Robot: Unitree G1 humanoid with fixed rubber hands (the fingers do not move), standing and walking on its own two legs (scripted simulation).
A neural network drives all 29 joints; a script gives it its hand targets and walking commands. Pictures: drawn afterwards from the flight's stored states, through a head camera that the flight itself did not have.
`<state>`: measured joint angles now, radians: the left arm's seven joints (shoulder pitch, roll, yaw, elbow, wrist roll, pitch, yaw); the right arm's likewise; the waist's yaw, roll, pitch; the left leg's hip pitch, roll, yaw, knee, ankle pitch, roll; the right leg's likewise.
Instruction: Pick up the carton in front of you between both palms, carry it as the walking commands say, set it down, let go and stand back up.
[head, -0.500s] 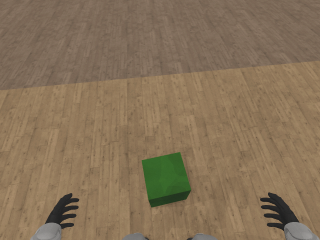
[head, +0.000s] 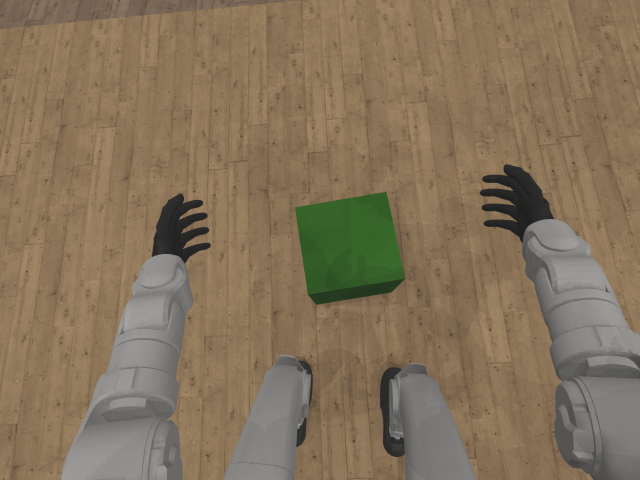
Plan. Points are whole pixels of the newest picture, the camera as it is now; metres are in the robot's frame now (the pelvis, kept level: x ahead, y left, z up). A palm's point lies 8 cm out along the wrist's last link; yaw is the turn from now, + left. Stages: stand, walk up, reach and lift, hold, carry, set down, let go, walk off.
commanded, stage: reach and lift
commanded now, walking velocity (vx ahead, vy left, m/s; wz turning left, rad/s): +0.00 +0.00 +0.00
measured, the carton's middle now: (347, 253) +0.48 +0.02 -0.55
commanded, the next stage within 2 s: none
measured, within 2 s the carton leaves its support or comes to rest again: leaves its support in 1.98 s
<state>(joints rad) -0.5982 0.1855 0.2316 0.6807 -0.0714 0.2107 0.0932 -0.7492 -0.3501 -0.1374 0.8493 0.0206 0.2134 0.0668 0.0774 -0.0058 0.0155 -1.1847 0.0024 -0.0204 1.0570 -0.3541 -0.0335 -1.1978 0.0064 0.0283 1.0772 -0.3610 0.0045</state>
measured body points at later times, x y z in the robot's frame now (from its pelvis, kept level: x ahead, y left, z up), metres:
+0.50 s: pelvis +0.00 -0.01 -0.06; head +0.32 -0.02 +0.26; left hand +0.47 +0.21 -0.19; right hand +0.55 -0.16 -0.19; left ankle +0.07 +0.14 -0.64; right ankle +0.07 -0.12 -0.64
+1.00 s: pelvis -0.05 +0.00 -0.26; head +0.31 -0.01 +0.01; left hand +0.45 +0.22 -0.42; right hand +0.53 -0.16 -0.43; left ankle +0.07 +0.14 -0.64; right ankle +0.07 -0.12 -0.64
